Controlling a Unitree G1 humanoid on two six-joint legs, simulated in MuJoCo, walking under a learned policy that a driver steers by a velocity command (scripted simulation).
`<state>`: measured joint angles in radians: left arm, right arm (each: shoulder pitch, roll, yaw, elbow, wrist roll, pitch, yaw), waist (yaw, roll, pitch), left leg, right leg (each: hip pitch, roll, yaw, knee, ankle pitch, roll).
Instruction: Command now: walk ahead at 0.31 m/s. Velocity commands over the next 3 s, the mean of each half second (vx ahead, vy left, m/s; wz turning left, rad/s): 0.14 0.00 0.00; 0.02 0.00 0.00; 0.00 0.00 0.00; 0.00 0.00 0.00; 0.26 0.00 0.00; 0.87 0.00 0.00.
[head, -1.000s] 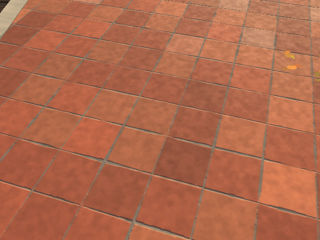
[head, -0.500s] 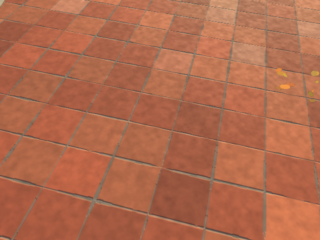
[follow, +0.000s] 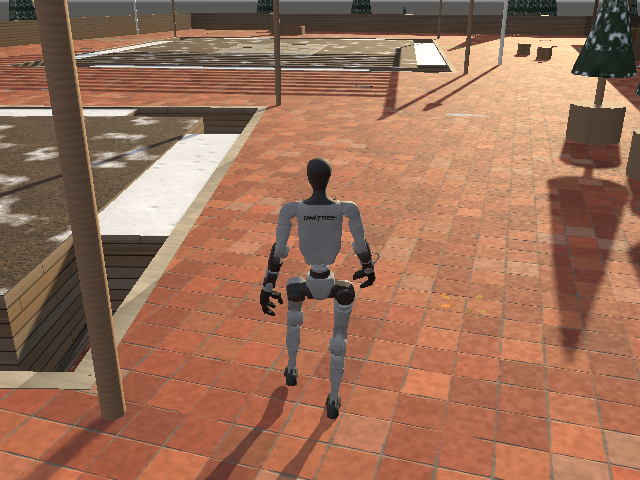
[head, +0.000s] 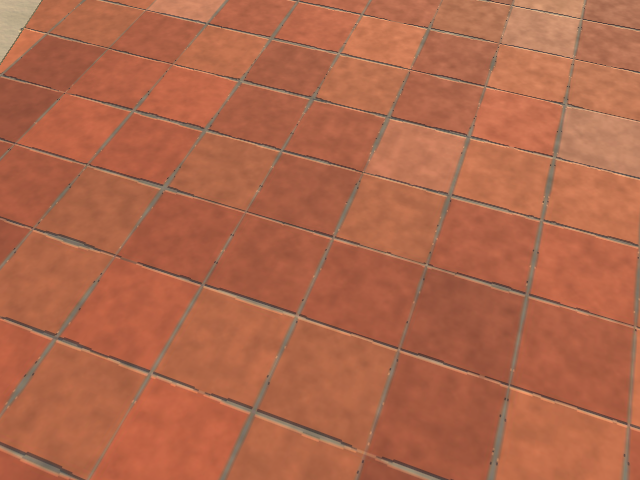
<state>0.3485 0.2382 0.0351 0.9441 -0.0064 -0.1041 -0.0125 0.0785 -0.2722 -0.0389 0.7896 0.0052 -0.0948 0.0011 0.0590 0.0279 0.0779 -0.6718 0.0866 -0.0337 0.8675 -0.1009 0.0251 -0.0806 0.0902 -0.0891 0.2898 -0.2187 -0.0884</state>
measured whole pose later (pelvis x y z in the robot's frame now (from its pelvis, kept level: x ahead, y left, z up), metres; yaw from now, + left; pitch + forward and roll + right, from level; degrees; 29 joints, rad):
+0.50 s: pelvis +0.19 +0.02 -0.01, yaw -1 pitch +0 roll +1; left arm 0.15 0.25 0.03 0.96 0.02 0.03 0.04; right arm 0.12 -0.22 -0.02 0.91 -0.01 -0.01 -0.01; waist 0.00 -0.01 0.03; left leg -0.37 -0.07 0.03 0.48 -0.12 0.05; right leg -0.30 -0.05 0.04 0.59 -0.29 0.02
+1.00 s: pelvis +0.25 -0.01 -0.01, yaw +0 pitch -1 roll +0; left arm 0.20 0.22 0.01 1.05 0.00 -0.02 0.03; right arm 0.10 -0.23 -0.04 1.04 0.00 0.01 -0.03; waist 0.01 0.00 0.03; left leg -0.28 -0.01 -0.01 0.50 -0.21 0.00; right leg -0.15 0.00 -0.01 0.50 -0.34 -0.01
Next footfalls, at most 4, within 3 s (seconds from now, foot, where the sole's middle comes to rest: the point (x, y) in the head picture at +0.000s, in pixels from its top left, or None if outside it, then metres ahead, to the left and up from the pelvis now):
0.14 left None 0.33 0.11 -0.78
0.48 right None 0.25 -0.13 -0.78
2.54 left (272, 479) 0.44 0.16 -0.78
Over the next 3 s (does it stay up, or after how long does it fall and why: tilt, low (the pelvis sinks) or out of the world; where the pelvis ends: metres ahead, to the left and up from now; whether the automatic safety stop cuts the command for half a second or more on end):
stays up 0.67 0.06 -0.04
